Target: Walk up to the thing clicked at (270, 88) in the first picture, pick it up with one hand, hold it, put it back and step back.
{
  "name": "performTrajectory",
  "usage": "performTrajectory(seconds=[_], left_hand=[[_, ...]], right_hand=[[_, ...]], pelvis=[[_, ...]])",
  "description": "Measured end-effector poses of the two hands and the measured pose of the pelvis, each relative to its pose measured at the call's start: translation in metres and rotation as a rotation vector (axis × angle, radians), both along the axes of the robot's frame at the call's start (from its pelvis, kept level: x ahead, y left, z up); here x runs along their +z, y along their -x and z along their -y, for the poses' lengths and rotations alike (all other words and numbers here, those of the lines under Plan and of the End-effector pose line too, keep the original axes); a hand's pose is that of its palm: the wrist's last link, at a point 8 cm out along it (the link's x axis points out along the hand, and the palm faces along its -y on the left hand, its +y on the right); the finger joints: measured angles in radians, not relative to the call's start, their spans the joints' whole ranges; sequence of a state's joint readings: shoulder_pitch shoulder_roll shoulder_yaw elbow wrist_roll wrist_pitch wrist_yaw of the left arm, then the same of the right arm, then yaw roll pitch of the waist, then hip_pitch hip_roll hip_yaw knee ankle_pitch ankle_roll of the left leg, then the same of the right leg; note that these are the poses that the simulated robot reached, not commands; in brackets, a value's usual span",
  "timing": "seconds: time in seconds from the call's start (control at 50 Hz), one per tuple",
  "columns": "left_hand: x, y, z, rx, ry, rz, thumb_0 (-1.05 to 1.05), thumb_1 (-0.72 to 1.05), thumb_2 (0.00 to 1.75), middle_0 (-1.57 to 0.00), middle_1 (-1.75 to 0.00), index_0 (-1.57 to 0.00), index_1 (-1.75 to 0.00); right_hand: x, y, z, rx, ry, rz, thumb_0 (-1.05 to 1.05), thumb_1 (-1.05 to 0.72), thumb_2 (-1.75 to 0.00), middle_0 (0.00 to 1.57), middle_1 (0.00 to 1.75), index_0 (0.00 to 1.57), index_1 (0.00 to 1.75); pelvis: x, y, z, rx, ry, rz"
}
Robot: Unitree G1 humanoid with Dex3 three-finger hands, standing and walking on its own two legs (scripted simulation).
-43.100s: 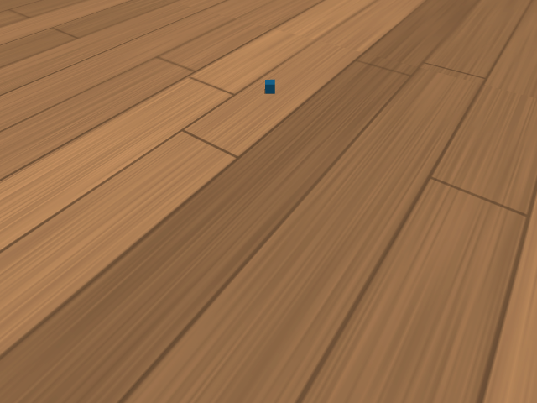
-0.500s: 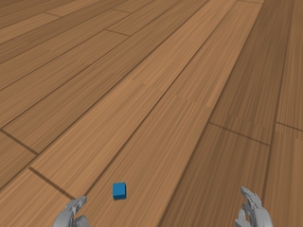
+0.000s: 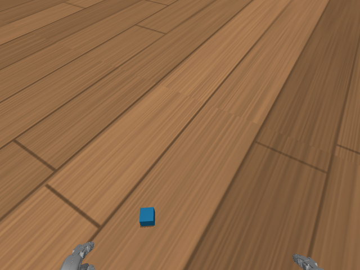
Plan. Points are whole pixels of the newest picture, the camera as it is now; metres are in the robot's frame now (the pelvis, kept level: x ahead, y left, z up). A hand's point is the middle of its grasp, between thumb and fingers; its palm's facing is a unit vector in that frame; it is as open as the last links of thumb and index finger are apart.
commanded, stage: stand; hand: left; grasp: from above
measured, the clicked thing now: (147, 216) +0.48 +0.23 -0.70
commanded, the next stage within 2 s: none
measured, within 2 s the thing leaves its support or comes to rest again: neither
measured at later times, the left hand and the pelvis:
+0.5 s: hand out of the picture +0.04 +0.24 -0.12, palm faces +0.04 -0.94 -0.33, open 7.4 cm; pelvis +0.00 +0.00 +0.04, yaw +0 degrees
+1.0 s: hand out of the picture +0.05 +0.24 -0.12, palm faces +0.01 -0.94 -0.33, open 7.4 cm; pelvis +0.00 +0.00 +0.04, yaw -1 degrees
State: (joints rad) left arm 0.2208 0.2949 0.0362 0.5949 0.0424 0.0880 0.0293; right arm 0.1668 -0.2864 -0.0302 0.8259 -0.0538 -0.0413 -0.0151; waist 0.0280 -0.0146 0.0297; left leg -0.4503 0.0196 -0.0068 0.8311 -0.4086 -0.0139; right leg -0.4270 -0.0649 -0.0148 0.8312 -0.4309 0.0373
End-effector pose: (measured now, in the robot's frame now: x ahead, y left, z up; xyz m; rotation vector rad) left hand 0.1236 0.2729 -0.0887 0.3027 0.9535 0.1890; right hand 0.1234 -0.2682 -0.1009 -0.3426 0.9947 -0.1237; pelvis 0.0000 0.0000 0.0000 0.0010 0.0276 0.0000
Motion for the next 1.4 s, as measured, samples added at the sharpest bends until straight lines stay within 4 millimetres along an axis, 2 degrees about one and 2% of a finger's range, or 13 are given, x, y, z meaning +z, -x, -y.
performTrajectory(seconds=[0.1,0.22,0.3,0.4,0.94,1.4], left_hand=[[-0.009,0.034,-0.011,0.05,0.0,-0.125,0.01,0.9,0.9,-0.21,-0.3,-0.21,-0.3],[-0.008,0.068,-0.011,0.096,0.018,-0.237,0.01,0.9,0.9,-0.21,-0.3,-0.21,-0.3],[-0.006,0.084,-0.009,0.116,0.025,-0.285,0.01,0.9,0.9,-0.21,-0.3,-0.21,-0.3],[-0.003,0.093,-0.008,0.124,0.025,-0.316,0.01,0.9,0.9,-0.21,-0.3,-0.21,-0.3],[0.007,0.084,-0.012,0.1,0.005,-0.319,0.0,0.9,0.9,-0.21,-0.3,-0.21,-0.3],[0.01,0.054,-0.011,0.075,0.011,-0.297,0.0,0.9,0.9,-0.21,-0.3,-0.21,-0.3]], right_hand=[[0.004,0.024,0.009,-0.059,0.013,-0.078,0.01,-0.9,-0.9,0.2,0.3,0.21,0.3],[0.006,0.047,0.007,-0.097,0.002,-0.16,0.01,-0.91,-0.9,0.2,0.3,0.2,0.3],[0.006,0.056,0.003,-0.11,-0.015,-0.194,0.0,-0.91,-0.9,0.2,0.3,0.21,0.3],[0.007,0.063,0.0,-0.123,-0.031,-0.212,0.0,-0.91,-0.9,0.2,0.3,0.21,0.3],[0.015,0.083,0.023,-0.15,-0.01,-0.259,0.0,-0.91,-0.9,0.2,0.3,0.21,0.3],[0.017,0.062,0.023,-0.14,-0.011,-0.244,0.0,-0.91,-0.9,0.2,0.3,0.21,0.3]], pelvis=[[0.011,-0.002,-0.003,-0.002,0.005,0.027],[0.024,-0.004,-0.004,-0.002,0.006,0.055],[0.03,-0.004,-0.004,-0.001,0.004,0.072],[0.036,-0.002,-0.003,-0.004,0.002,0.089],[0.043,0.006,0.005,-0.011,0.004,0.093],[0.044,-0.007,0.004,-0.02,0.002,0.075]])
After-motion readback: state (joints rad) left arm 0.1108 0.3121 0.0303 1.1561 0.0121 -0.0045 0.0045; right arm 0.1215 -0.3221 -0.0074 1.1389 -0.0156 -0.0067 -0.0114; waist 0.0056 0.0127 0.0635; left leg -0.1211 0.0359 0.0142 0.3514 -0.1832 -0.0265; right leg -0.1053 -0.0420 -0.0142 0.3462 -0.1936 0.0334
